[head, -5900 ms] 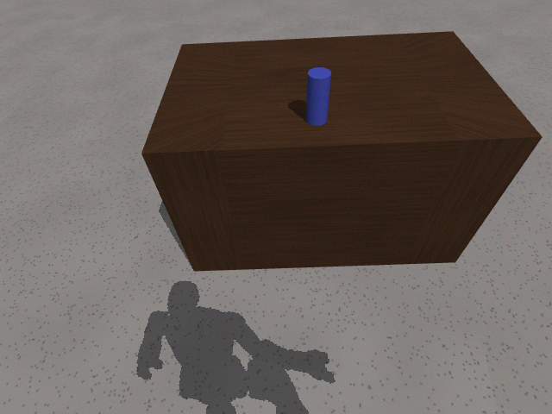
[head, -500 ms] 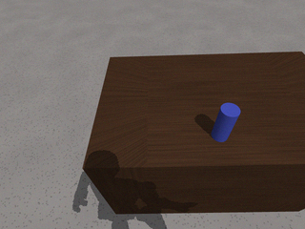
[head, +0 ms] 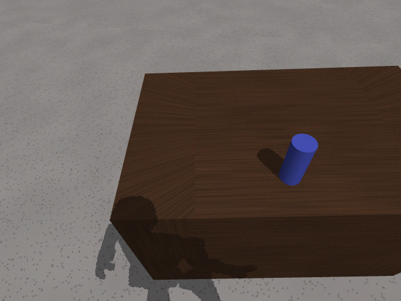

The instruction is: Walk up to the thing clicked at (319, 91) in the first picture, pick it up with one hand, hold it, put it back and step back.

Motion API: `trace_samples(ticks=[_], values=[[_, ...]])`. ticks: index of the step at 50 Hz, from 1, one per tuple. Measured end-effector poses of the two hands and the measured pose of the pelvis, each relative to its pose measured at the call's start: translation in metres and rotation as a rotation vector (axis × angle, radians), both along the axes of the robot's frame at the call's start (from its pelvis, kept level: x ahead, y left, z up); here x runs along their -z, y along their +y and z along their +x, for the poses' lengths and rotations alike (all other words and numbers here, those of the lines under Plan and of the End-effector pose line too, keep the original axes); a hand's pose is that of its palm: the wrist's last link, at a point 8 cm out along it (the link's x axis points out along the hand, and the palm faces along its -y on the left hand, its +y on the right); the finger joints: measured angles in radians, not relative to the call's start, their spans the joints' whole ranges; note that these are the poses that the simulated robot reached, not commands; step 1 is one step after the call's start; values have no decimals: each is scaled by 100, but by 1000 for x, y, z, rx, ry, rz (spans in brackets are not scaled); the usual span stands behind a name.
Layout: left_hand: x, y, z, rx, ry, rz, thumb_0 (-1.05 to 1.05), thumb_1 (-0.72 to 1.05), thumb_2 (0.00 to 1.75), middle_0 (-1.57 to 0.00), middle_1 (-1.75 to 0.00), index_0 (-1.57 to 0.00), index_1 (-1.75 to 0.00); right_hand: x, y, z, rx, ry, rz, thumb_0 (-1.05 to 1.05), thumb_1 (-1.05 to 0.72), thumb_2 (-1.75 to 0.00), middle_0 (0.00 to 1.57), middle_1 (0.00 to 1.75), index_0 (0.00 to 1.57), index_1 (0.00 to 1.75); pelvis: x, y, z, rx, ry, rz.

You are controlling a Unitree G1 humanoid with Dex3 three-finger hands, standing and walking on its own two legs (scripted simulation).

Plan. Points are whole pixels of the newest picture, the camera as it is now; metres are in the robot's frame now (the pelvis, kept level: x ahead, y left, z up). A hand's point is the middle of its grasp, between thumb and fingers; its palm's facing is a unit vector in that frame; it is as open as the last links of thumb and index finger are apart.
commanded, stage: stand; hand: right
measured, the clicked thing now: (296, 161) +0.46 -0.22 -0.06
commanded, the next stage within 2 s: rise first in 0.06 s
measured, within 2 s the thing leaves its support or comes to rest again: neither
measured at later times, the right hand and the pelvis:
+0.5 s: hand (342, 288) +0.17 -0.25 -0.11, palm faces +0.21 +0.92 -0.32, open 12.9 cm; pelvis +0.00 +0.00 -0.01, yaw -1 degrees
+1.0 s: hand (357, 275) +0.18 -0.26 -0.04, palm faces +0.25 +0.91 -0.32, open 17.3 cm; pelvis +0.01 -0.01 +0.00, yaw -1 degrees
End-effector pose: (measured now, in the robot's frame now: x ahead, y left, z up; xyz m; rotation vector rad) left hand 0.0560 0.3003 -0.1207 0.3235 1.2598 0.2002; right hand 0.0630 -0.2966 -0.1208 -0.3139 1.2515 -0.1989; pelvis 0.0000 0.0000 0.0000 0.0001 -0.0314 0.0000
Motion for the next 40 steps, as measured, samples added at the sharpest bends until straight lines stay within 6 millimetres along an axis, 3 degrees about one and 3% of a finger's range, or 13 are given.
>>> trace_samples(ticks=[10, 18, 22, 29, 35, 40], values=[[1, -2, 6, -12, -25, -7, 1, 89, 89, -20, -29, -19, -30, -1, 1, 7, 11, -19, -2, 1, -89, -89, 20, 29, 19, 29, 1, 0, 1, 3, 9, -1], [-13, -18, 79, -44, -326, -20, 1, 61, 60, -9, -14, -8, -15, -16, 10, 73, 72, -344, 4, 1, -62, -60, 12, 14, 11, 14, 7, 1, -12, 8, 54, -4], [-20, -21, 99, -49, -383, -21, 1, 40, 41, -7, -9, -6, -10, -33, 5, 87, 81, -441, -11, 1, -42, -41, 10, 9, 9, 9, 7, -1, -9, 10, 80, -1], [-24, -36, 98, -48, -418, -44, 1, 4, 20, -6, -7, -6, -6, -55, -3, 80, 76, -502, -42, 1, -5, -21, 8, 6, 6, 6, 5, -5, 4, 18, 72, 8], [-27, -46, 100, -28, -449, -47, 0, -26, 11, -7, -6, -7, -6, -67, -2, 80, 59, -550, -59, 0, 23, -12, 6, 6, 6, 6, 5, -8, 7, 20, 52, 8], [-35, -52, 106, -1, -490, -47, 0, -41, 7, -7, -6, -7, -6, -82, -2, 87, 43, -627, -70, 0, 37, -8, 6, 6, 5, 6, 5, -9, 9, 21, 36, 8]])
